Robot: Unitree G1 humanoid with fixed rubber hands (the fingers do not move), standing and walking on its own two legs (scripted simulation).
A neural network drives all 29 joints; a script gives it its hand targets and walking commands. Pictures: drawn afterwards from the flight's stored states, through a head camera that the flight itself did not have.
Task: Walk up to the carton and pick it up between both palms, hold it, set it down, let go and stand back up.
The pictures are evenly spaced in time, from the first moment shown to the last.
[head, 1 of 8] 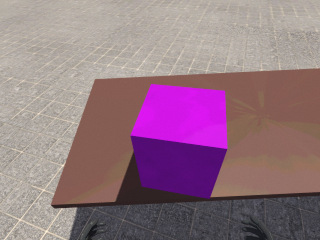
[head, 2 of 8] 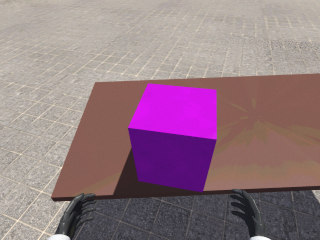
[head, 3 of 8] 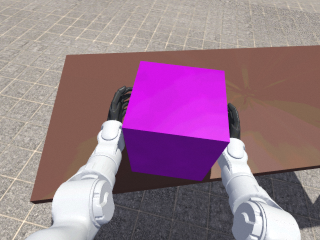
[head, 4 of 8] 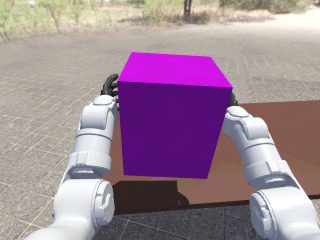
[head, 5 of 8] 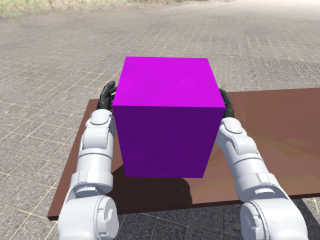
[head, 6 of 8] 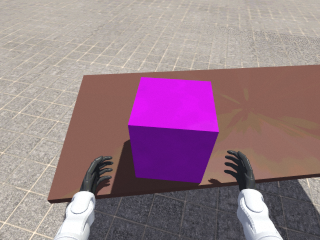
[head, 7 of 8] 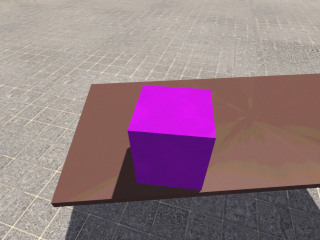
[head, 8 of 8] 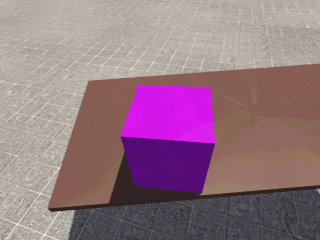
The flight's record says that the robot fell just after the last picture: no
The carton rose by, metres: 0.21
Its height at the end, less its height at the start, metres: +0.00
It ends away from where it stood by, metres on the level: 0.01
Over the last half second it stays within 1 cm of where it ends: yes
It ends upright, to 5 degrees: yes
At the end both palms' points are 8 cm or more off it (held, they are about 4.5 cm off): yes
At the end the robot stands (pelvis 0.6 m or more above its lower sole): yes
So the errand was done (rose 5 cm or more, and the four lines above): yes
